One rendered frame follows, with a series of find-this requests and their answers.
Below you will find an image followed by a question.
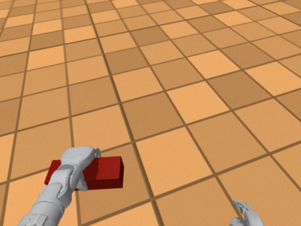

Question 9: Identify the left robot hand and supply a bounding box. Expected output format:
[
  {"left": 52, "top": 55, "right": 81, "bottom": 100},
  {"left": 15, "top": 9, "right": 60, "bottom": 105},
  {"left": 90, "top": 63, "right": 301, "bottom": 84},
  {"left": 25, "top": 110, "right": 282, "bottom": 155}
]
[{"left": 61, "top": 146, "right": 101, "bottom": 191}]

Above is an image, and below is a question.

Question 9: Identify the carton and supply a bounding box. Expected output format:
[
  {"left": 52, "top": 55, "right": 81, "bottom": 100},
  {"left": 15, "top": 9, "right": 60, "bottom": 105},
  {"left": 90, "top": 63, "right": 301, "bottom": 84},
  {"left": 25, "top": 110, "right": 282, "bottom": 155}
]
[{"left": 44, "top": 156, "right": 124, "bottom": 191}]

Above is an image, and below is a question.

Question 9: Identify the right robot hand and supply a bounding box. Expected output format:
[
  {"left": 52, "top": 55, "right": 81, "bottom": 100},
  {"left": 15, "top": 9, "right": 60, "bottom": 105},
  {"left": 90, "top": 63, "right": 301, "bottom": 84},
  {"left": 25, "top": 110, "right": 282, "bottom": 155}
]
[{"left": 229, "top": 200, "right": 264, "bottom": 226}]

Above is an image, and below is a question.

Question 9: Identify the left robot arm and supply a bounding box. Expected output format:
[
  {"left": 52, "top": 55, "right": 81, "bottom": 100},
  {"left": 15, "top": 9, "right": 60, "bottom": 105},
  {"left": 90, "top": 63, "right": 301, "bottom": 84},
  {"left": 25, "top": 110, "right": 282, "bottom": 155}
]
[{"left": 17, "top": 162, "right": 82, "bottom": 226}]

